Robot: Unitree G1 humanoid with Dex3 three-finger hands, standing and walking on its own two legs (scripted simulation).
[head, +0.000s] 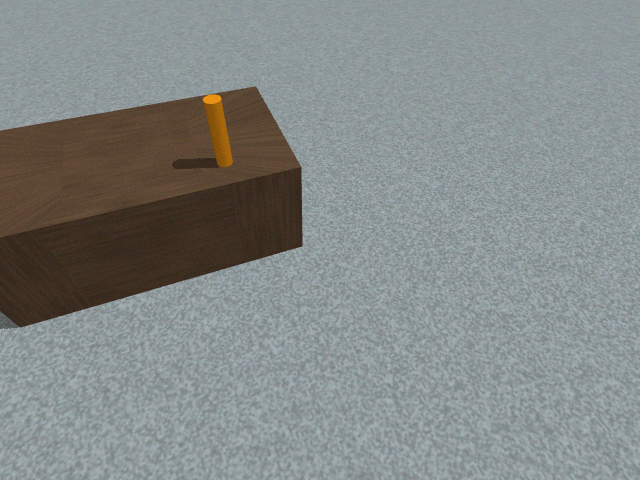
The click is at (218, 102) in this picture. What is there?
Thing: slim round
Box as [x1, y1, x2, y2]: [203, 94, 232, 166]
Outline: 207,95 203,98 203,102 217,164 220,166 227,166 231,164 232,159 221,99 218,95
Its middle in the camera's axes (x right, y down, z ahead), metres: -0.31 -0.33 +1.21
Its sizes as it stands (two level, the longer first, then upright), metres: 0.053 0.053 0.230
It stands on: a support 0.42 m high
